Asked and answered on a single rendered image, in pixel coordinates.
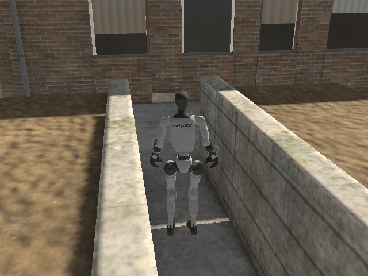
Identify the robot shin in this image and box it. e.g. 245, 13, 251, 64
189, 189, 198, 227
167, 190, 175, 228

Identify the robot left hand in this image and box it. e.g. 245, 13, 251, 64
150, 156, 163, 167

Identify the robot right shin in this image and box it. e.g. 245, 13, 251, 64
189, 189, 198, 227

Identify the right robot forearm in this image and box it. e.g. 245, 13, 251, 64
205, 138, 217, 159

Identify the robot left upper arm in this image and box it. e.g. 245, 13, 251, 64
155, 116, 171, 148

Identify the robot left shin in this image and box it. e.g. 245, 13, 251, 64
167, 190, 175, 228

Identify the robot right hand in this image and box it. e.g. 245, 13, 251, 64
205, 157, 219, 168

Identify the robot right upper arm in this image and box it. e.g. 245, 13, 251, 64
194, 115, 211, 147

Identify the left robot forearm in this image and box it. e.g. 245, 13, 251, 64
151, 139, 161, 159

